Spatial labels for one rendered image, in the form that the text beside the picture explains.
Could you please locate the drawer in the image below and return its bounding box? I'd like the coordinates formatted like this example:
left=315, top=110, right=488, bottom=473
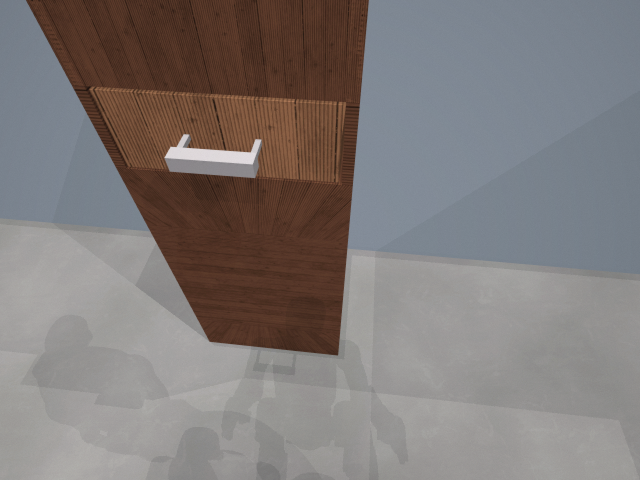
left=89, top=87, right=346, bottom=182

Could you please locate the cabinet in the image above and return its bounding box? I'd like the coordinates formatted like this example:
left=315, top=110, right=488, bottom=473
left=26, top=0, right=369, bottom=355

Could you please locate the handle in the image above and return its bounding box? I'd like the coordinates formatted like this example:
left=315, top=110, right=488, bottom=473
left=165, top=134, right=262, bottom=178

